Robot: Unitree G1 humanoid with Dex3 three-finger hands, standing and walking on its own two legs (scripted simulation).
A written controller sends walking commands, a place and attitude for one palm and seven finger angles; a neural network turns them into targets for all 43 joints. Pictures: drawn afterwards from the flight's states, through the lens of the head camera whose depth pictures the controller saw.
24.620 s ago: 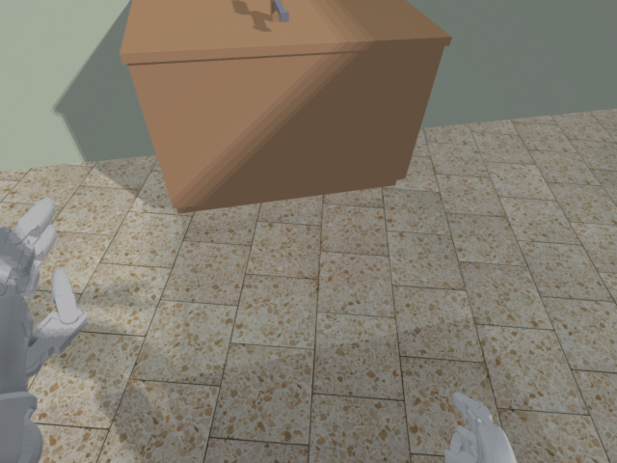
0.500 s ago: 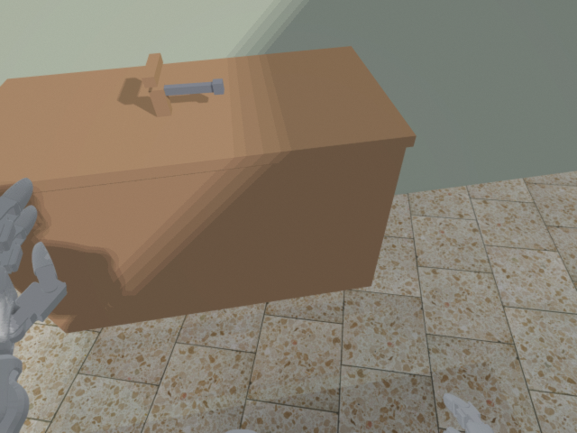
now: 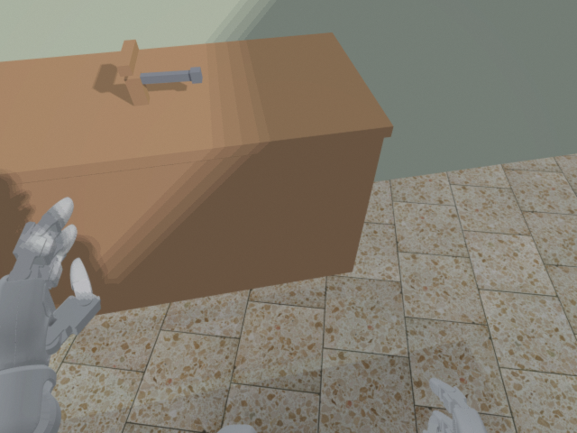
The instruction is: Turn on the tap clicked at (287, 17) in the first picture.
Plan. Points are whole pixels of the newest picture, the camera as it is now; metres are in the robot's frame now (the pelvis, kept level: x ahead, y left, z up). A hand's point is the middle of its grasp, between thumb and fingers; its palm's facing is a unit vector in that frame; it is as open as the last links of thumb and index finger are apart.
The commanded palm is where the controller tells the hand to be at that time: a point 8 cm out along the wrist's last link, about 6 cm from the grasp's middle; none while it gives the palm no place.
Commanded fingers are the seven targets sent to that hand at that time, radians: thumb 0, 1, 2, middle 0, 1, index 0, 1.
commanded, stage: stand and check the lever's angle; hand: left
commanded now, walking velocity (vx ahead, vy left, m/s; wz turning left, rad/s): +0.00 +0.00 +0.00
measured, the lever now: (196, 75) +0.87 +0.30 +0.05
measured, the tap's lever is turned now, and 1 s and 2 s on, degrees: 86 86 86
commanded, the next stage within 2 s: stand and wait in 0.08 s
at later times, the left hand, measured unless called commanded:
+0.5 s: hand (113, 266) +0.25 +0.21 +0.16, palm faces +0.35 -0.85 -0.40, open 7.4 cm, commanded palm +0.20 +0.26 +0.18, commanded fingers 0.00 0.90 0.90 -0.20 -0.30 -0.20 -0.30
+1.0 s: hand (65, 272) +0.24 +0.26 +0.17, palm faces +0.38 -0.86 -0.34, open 7.4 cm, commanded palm +0.18 +0.29 +0.18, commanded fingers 0.00 0.90 0.90 -0.20 -0.30 -0.20 -0.30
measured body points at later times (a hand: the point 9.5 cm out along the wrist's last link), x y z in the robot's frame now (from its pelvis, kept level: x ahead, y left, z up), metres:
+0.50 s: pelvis +0.04 -0.02 +0.01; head +0.06 -0.03 +0.45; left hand +0.22 +0.26 +0.18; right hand +0.21 -0.25 -0.08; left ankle +0.05 +0.12 -0.73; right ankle +0.02 -0.11 -0.73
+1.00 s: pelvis +0.02 +0.02 +0.01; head +0.03 +0.03 +0.46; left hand +0.21 +0.30 +0.18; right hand +0.19 -0.21 -0.07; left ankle +0.05 +0.12 -0.73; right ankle +0.02 -0.11 -0.73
